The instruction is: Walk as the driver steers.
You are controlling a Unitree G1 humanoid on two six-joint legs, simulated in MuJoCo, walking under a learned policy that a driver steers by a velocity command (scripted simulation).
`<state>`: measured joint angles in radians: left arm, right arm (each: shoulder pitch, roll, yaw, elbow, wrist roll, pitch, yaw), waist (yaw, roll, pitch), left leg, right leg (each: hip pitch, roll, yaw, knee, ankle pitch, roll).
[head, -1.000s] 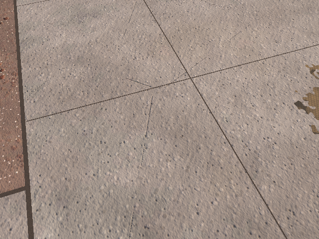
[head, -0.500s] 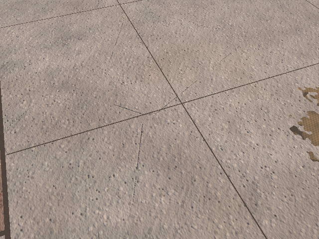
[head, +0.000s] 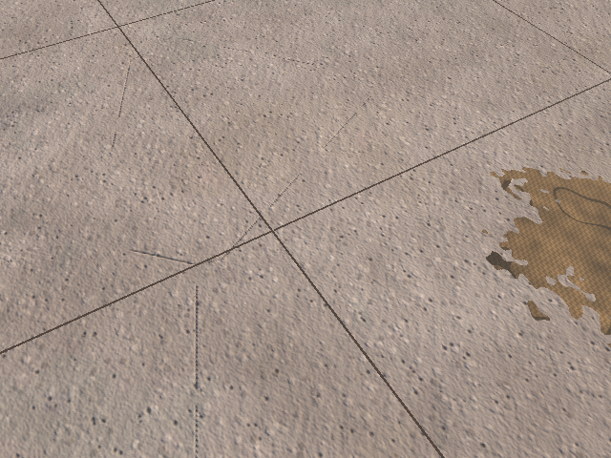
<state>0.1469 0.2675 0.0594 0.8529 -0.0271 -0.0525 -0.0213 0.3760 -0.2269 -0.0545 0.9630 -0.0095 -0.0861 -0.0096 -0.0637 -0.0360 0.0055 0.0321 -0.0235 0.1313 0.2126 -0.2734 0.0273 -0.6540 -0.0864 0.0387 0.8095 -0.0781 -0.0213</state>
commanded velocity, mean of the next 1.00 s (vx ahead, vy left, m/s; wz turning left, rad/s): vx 0.23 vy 0.00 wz -0.27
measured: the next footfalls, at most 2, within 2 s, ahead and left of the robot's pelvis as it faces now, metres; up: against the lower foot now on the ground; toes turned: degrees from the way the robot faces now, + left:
right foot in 0.18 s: +0.27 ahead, -0.15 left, +0.00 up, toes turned -9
left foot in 0.64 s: +0.50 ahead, -0.01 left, +0.00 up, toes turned -16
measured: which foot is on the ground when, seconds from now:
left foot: down 0.00-0.18, up 0.20-0.62, down 0.64-1.00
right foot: up 0.00-0.16, down 0.18-0.66, up 0.68-0.88, down 0.90-1.00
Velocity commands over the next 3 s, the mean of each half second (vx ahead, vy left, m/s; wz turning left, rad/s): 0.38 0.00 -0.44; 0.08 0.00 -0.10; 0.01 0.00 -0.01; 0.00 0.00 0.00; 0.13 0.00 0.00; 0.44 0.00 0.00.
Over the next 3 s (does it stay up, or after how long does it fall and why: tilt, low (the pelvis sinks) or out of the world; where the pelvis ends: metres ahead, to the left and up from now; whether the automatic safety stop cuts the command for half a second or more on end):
stays up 0.70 -0.19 -0.03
